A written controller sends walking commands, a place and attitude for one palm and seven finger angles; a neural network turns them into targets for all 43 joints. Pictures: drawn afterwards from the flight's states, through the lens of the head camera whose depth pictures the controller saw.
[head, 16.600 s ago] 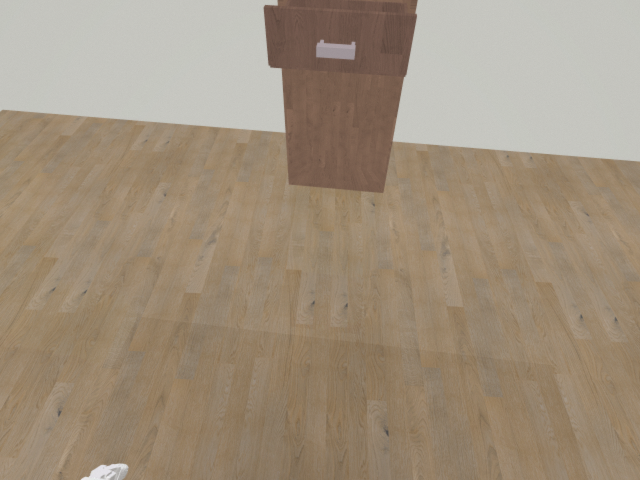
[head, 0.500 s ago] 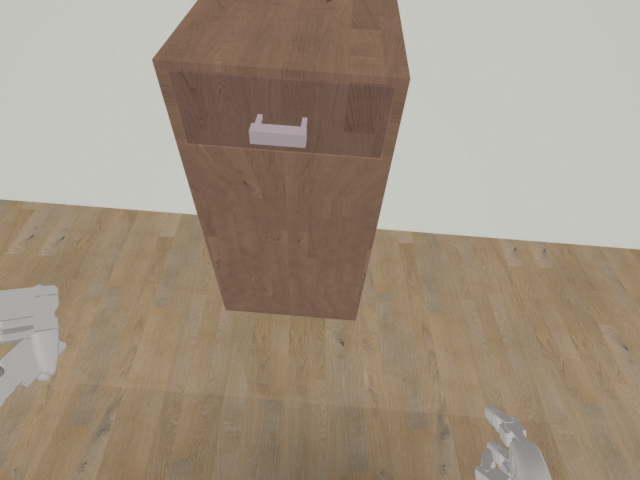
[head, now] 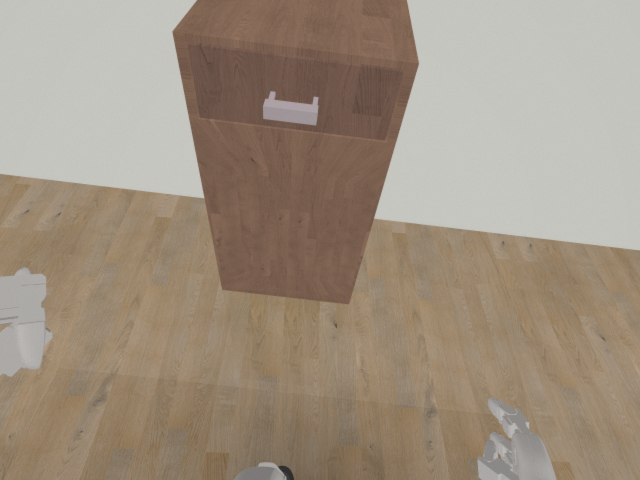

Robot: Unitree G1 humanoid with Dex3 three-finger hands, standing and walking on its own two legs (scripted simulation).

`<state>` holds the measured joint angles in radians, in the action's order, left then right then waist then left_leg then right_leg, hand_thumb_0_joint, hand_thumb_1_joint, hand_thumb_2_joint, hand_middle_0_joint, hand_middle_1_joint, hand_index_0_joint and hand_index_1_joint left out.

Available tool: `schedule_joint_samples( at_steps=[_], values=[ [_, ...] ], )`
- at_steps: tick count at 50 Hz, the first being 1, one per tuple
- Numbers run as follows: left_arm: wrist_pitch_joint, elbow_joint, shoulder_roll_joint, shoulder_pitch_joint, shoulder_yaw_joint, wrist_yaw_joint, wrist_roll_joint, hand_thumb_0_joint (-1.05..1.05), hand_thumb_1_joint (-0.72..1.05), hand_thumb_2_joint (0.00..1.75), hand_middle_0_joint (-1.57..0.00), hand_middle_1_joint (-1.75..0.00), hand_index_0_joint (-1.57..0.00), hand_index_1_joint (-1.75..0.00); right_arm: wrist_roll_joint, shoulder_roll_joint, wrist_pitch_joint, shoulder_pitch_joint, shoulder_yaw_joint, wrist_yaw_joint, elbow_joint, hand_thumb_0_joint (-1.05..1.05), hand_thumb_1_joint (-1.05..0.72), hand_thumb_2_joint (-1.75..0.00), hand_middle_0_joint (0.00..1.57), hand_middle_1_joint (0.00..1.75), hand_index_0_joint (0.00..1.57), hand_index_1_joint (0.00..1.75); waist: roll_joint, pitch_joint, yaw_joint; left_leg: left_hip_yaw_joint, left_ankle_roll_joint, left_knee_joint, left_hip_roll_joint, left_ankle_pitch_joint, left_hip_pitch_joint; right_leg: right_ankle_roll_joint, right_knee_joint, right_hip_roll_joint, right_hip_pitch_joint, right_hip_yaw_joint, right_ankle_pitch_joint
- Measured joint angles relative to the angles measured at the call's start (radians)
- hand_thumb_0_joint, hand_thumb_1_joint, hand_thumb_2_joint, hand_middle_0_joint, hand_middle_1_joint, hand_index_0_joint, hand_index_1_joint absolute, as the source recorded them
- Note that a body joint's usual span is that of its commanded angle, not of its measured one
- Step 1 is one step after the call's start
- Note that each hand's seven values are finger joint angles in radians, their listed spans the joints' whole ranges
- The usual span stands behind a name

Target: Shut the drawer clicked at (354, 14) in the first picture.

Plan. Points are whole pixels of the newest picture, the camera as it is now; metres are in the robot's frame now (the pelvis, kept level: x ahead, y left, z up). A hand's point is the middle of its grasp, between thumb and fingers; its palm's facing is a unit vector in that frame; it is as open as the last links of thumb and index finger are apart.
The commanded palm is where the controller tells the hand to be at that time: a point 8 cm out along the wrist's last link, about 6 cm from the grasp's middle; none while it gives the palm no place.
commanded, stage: step back with the hand held close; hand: left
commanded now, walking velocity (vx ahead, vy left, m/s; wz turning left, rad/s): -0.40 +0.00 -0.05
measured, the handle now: (292, 105) +0.78 +0.09 +0.04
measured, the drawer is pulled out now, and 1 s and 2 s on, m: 0.00 0.00 0.00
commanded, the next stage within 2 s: stop stepping back and stand still in 0.14 s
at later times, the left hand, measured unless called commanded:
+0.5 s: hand out of the picture +0.13 +0.24 +0.18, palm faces +0.23 -0.89 -0.40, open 3.2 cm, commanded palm +0.07 +0.29 +0.19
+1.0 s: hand out of the picture +0.00 +0.28 +0.21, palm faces +0.19 -0.85 -0.49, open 3.2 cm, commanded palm -0.02 +0.33 +0.19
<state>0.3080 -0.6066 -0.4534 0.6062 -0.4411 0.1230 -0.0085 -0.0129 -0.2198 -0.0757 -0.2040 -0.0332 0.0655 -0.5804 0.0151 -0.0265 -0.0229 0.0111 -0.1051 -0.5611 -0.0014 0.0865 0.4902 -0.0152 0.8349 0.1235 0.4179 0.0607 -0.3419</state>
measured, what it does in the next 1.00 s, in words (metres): walks backwards: right foot, then left foot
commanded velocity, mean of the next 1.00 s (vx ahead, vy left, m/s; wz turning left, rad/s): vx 0.07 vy -0.05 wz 0.00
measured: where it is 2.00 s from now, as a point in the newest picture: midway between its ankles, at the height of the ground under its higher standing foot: outside the picture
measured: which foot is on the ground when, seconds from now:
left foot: down 0.00-0.56, up 0.58-0.66, down 0.68-0.90, up 0.92-1.00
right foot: up 0.00-0.22, down 0.24-0.68, up 0.70-0.92, down 0.94-1.00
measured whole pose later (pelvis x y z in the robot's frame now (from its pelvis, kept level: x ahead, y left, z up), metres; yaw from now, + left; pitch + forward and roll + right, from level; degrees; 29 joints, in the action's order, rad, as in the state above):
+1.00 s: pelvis -0.20 +0.08 +0.00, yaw -12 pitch -1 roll -1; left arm 0.19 -0.78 -0.52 0.67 -0.45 0.12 -0.05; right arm -0.03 -0.13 -0.07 -0.19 0.04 0.04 -0.62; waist -0.07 0.03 0.05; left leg 0.03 0.04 -1.10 0.02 0.35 0.65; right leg 0.11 0.56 0.06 0.25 -0.11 -0.30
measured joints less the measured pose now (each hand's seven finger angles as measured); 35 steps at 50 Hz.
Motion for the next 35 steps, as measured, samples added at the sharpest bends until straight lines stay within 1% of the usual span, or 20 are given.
schedule_joint_samples(
  at_steps=[2, 4, 6, 8, 10, 12, 13, 15, 17, 19, 21, 23, 27, 28, 29, 31, 32, 33, 34, 35],
  values=[
    [-0.011, 0.006, 0.008, -0.007, -0.001, 0.002, -0.005, 0.02, 0.88, 0.90, -1.40, -1.60, -1.41, -1.60, -0.005, 0.016, -0.016, -0.008, 0.004, -0.006, -0.016, 0.02, -0.90, -0.90, 0.21, 0.30, 0.20, 0.30, 0.007, 0.016, 0.012, 0.000, 0.004, 0.048, 0.017, -0.026, -0.005, 0.001, 0.099, 0.007, -0.030, -0.013, -0.059],
    [-0.020, -0.002, 0.022, -0.003, 0.007, 0.009, -0.020, 0.02, 0.88, 0.90, -1.40, -1.60, -1.41, -1.60, -0.009, 0.034, -0.030, -0.010, 0.013, -0.014, -0.031, 0.02, -0.90, -0.90, 0.21, 0.30, 0.20, 0.30, 0.003, 0.040, 0.030, 0.010, 0.013, 0.111, 0.034, -0.068, -0.009, 0.009, 0.089, -0.008, -0.091, -0.036, -0.122],
    [-0.027, -0.012, 0.038, 0.000, 0.025, 0.012, -0.033, 0.02, 0.89, 0.90, -1.40, -1.60, -1.41, -1.60, -0.014, 0.051, -0.042, -0.006, 0.026, -0.021, -0.043, 0.02, -0.90, -0.90, 0.21, 0.30, 0.20, 0.30, -0.003, 0.062, 0.046, 0.022, 0.022, 0.180, 0.048, -0.113, -0.011, 0.020, -0.006, -0.024, -0.168, -0.061, -0.176],
    [-0.028, -0.018, 0.051, -0.007, 0.047, 0.011, -0.042, 0.02, 0.89, 0.90, -1.40, -1.60, -1.41, -1.60, -0.021, 0.067, -0.055, 0.009, 0.037, -0.028, -0.050, 0.02, -0.90, -0.90, 0.21, 0.30, 0.20, 0.30, -0.008, 0.075, 0.058, 0.037, 0.034, 0.247, 0.059, -0.163, -0.010, 0.033, -0.157, -0.038, -0.248, -0.082, -0.203],
    [-0.023, -0.026, 0.047, -0.020, 0.060, 0.007, -0.047, 0.02, 0.89, 0.90, -1.40, -1.60, -1.41, -1.60, -0.029, 0.081, -0.059, 0.034, 0.048, -0.034, -0.047, 0.02, -0.90, -0.90, 0.21, 0.30, 0.20, 0.30, -0.022, 0.074, 0.068, 0.060, 0.055, 0.288, 0.064, -0.202, 0.002, 0.047, -0.335, -0.053, -0.317, -0.088, -0.161],
    [-0.009, -0.052, 0.016, -0.025, 0.040, 0.005, -0.051, 0.02, 0.89, 0.90, -1.40, -1.60, -1.41, -1.60, -0.034, 0.094, -0.055, 0.072, 0.064, -0.038, -0.034, 0.02, -0.90, -0.90, 0.21, 0.30, 0.21, 0.30, -0.071, 0.056, 0.087, 0.103, 0.078, 0.239, 0.052, -0.194, 0.048, 0.064, -0.477, -0.102, -0.345, -0.056, -0.051],
    [-0.001, -0.051, 0.017, -0.040, 0.047, -0.001, -0.049, 0.02, 0.89, 0.90, -1.40, -1.60, -1.41, -1.60, -0.034, 0.089, -0.052, 0.093, 0.067, -0.036, -0.039, 0.02, -0.90, -0.90, 0.21, 0.30, 0.21, 0.30, -0.055, 0.034, 0.089, 0.094, 0.083, 0.186, 0.063, -0.168, 0.068, 0.036, -0.465, -0.096, -0.332, -0.048, -0.002],
    [-0.003, -0.042, 0.007, -0.062, 0.067, -0.014, -0.045, 0.02, 0.89, 0.90, -1.41, -1.60, -1.41, -1.60, -0.030, 0.082, -0.045, 0.095, 0.069, -0.025, -0.057, 0.01, -0.90, -0.90, 0.21, 0.30, 0.21, 0.30, -0.032, 0.011, 0.068, 0.052, 0.096, 0.100, 0.060, -0.047, 0.077, -0.007, -0.409, -0.083, -0.333, -0.047, -0.019],
    [-0.023, -0.050, -0.010, -0.049, 0.066, -0.024, -0.050, 0.02, 0.88, 0.90, -1.41, -1.60, -1.41, -1.60, -0.017, 0.077, -0.036, 0.057, 0.070, -0.017, -0.056, 0.02, -0.90, -0.90, 0.21, 0.30, 0.21, 0.30, -0.035, 0.019, 0.038, 0.030, 0.110, 0.042, 0.045, 0.032, 0.074, -0.016, -0.364, -0.088, -0.343, -0.049, -0.061],
    [-0.048, -0.058, -0.019, -0.020, 0.055, -0.029, -0.057, 0.02, 0.88, 0.90, -1.41, -1.60, -1.41, -1.60, -0.006, 0.060, -0.024, 0.009, 0.065, -0.007, -0.047, 0.02, -0.90, -0.90, 0.21, 0.30, 0.21, 0.30, -0.033, 0.034, 0.003, 0.018, 0.099, 0.010, 0.033, 0.019, 0.062, -0.019, -0.324, -0.092, -0.361, -0.056, -0.096],
    [-0.068, -0.051, -0.023, -0.002, 0.043, -0.029, -0.063, 0.01, 0.88, 0.90, -1.41, -1.60, -1.41, -1.60, 0.002, 0.038, -0.018, -0.036, 0.052, 0.007, -0.045, 0.02, -0.90, -0.90, 0.21, 0.30, 0.21, 0.30, -0.029, 0.046, -0.023, 0.009, 0.083, -0.012, 0.021, -0.008, 0.053, -0.009, -0.291, -0.100, -0.375, -0.070, -0.128],
    [-0.081, -0.036, -0.020, -0.001, 0.029, -0.024, -0.065, 0.01, 0.88, 0.90, -1.41, -1.60, -1.41, -1.60, 0.005, 0.021, -0.017, -0.067, 0.039, 0.020, -0.054, 0.02, -0.90, -0.90, 0.21, 0.30, 0.21, 0.30, -0.026, 0.053, -0.037, 0.001, 0.078, -0.009, 0.009, -0.026, 0.046, 0.014, -0.264, -0.103, -0.375, -0.078, -0.175],
    [-0.097, -0.019, -0.015, -0.020, 0.001, -0.011, -0.063, 0.02, 0.88, 0.90, -1.40, -1.60, -1.41, -1.60, 0.003, 0.011, -0.026, -0.092, 0.021, 0.027, -0.069, 0.02, -0.90, -0.90, 0.21, 0.30, 0.20, 0.30, -0.022, 0.034, -0.047, -0.020, 0.113, 0.072, -0.014, -0.024, 0.036, 0.054, -0.273, -0.080, -0.360, -0.060, -0.235],
    [-0.094, -0.030, -0.019, -0.015, -0.006, -0.010, -0.062, 0.02, 0.88, 0.90, -1.40, -1.60, -1.41, -1.60, 0.003, 0.010, -0.029, -0.095, 0.020, 0.023, -0.068, 0.02, -0.90, -0.90, 0.21, 0.30, 0.20, 0.30, -0.020, 0.024, -0.045, -0.018, 0.123, 0.065, -0.014, 0.024, 0.045, 0.056, -0.282, -0.081, -0.357, -0.065, -0.219],
    [-0.087, -0.048, -0.024, 0.000, -0.013, -0.011, -0.063, 0.02, 0.88, 0.90, -1.40, -1.60, -1.41, -1.60, 0.003, 0.008, -0.030, -0.097, 0.020, 0.018, -0.068, 0.02, -0.90, -0.90, 0.21, 0.30, 0.20, 0.30, -0.021, 0.017, -0.037, -0.016, 0.135, 0.010, -0.014, 0.088, 0.068, 0.054, -0.281, -0.086, -0.350, -0.070, -0.202],
    [-0.077, -0.097, -0.019, 0.049, -0.026, -0.015, -0.062, 0.02, 0.88, 0.90, -1.40, -1.60, -1.41, -1.60, 0.002, 0.004, -0.023, -0.101, 0.019, 0.007, -0.083, 0.02, -0.90, -0.90, 0.21, 0.30, 0.20, 0.30, -0.039, 0.029, 0.017, -0.028, 0.142, -0.226, -0.013, 0.155, 0.090, 0.066, -0.247, -0.118, -0.318, -0.070, -0.157],
    [-0.072, -0.114, -0.006, 0.063, -0.025, -0.014, -0.059, 0.02, 0.88, 0.90, -1.40, -1.60, -1.41, -1.60, 0.002, 0.002, -0.019, -0.103, 0.021, 0.004, -0.092, 0.02, -0.90, -0.90, 0.21, 0.30, 0.20, 0.30, -0.049, 0.043, 0.046, -0.029, 0.136, -0.292, -0.005, 0.178, 0.063, 0.067, -0.228, -0.142, -0.301, -0.074, -0.125],
    [-0.069, -0.118, 0.011, 0.058, -0.019, -0.009, -0.053, 0.02, 0.88, 0.90, -1.41, -1.60, -1.41, -1.60, 0.002, -0.004, -0.020, -0.105, 0.024, 0.003, -0.095, 0.02, -0.90, -0.90, 0.21, 0.30, 0.20, 0.30, -0.049, 0.058, 0.066, -0.032, 0.128, -0.275, 0.008, 0.204, 0.012, 0.057, -0.200, -0.164, -0.279, -0.085, -0.114],
    [-0.067, -0.103, 0.029, 0.025, -0.008, -0.004, -0.049, 0.01, 0.88, 0.90, -1.41, -1.60, -1.41, -1.60, 0.001, -0.008, -0.029, -0.099, 0.024, 0.005, -0.096, 0.02, -0.90, -0.90, 0.21, 0.30, 0.20, 0.30, -0.042, 0.065, 0.068, -0.035, 0.094, -0.232, 0.013, 0.199, -0.011, 0.043, -0.156, -0.177, -0.251, -0.100, -0.142],
    [-0.071, -0.063, 0.047, -0.041, 0.009, 0.004, -0.045, 0.01, 0.88, 0.90, -1.41, -1.60, -1.41, -1.60, 0.003, -0.002, -0.038, -0.079, 0.022, 0.008, -0.104, 0.02, -0.90, -0.90, 0.21, 0.30, 0.20, 0.30, -0.044, 0.049, 0.061, -0.031, 0.058, -0.237, 0.005, 0.179, -0.001, 0.033, -0.090, -0.179, -0.222, -0.089, -0.178]
  ],
)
